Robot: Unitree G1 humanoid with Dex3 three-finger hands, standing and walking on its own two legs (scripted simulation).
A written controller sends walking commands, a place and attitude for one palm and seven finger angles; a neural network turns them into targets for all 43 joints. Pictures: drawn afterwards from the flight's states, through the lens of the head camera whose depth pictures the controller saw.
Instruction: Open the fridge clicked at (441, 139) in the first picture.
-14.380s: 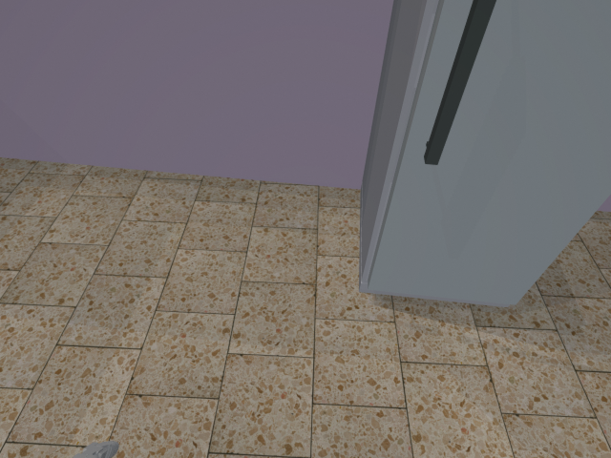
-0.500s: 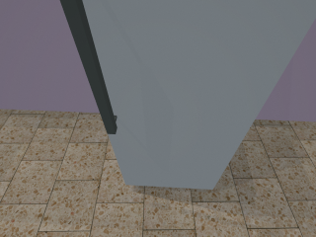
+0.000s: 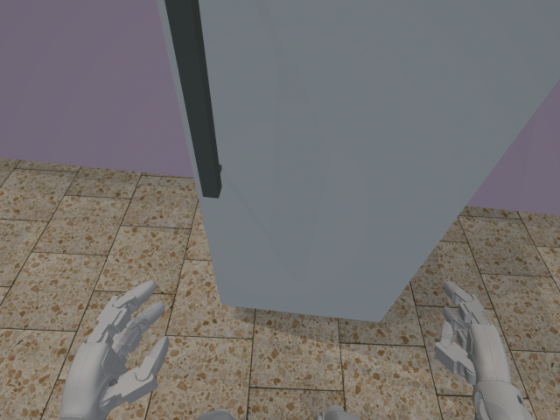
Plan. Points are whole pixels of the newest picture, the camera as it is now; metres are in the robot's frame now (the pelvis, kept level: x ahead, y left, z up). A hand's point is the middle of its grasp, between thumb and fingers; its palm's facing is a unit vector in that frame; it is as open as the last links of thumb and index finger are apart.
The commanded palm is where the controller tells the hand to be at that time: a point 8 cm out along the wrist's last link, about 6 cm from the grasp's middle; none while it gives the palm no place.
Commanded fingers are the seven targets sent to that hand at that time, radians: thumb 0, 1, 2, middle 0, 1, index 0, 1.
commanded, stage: raise the hand to about handle height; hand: left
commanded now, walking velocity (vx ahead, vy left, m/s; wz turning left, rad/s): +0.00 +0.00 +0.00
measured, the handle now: (197, 56) +0.50 +0.17 +0.25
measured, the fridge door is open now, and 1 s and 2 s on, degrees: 0 0 0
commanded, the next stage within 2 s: move the hooked fingers beside the handle in 1.68 s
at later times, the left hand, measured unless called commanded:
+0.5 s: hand (98, 294) +0.23 +0.24 +0.10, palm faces +0.04 -1.00 -0.08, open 11.6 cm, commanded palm +0.20 +0.29 +0.11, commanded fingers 0.00 -0.20 0.43 -0.28 -1.00 -0.28 -1.00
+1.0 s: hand (43, 226) +0.27 +0.29 +0.17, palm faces +0.08 -0.99 -0.08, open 13.8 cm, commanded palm +0.24 +0.33 +0.18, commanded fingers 0.00 -0.50 0.30 -0.30 -1.20 -0.30 -1.20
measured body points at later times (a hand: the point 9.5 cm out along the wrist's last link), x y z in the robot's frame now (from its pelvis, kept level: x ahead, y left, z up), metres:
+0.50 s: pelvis +0.01 +0.03 +0.02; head +0.04 +0.03 +0.47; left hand +0.22 +0.29 +0.10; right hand +0.16 -0.21 -0.06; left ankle +0.00 +0.12 -0.68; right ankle +0.05 -0.09 -0.68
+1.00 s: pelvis +0.02 +0.02 +0.05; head +0.02 +0.01 +0.50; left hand +0.26 +0.34 +0.18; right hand +0.22 -0.19 -0.01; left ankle +0.00 +0.12 -0.68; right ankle +0.05 -0.09 -0.68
